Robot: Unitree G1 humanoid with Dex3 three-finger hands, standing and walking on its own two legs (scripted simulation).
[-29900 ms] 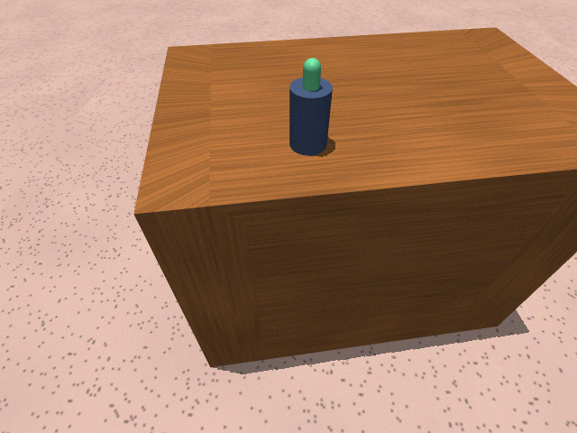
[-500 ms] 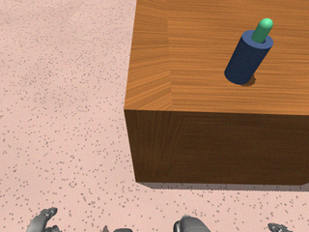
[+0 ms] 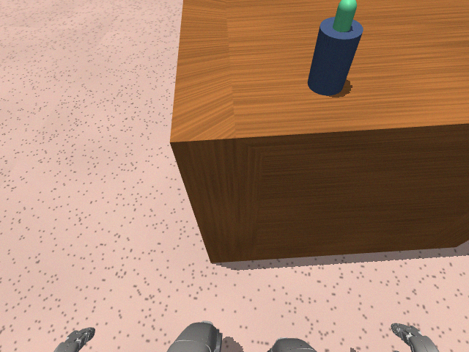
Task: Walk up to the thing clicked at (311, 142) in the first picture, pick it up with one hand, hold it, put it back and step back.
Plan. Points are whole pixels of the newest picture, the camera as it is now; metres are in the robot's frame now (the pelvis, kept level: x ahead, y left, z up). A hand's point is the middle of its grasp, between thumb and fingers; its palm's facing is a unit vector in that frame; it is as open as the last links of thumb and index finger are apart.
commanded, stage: step back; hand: right
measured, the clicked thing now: (335, 46) +0.64 -0.19 +0.13
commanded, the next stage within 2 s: none
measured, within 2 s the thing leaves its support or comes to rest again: neither
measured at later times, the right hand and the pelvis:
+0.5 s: hand out of the picture -0.02 -0.25 -0.12, palm faces -0.12 +0.89 -0.45, open 7.4 cm; pelvis -0.13 +0.01 +0.01, yaw +2 degrees
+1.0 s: hand out of the picture -0.22 -0.30 -0.16, palm faces -0.12 +0.91 -0.39, open 7.4 cm; pelvis -0.29 -0.03 +0.00, yaw +4 degrees
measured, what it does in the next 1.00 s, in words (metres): walks backwards: left foot, then right foot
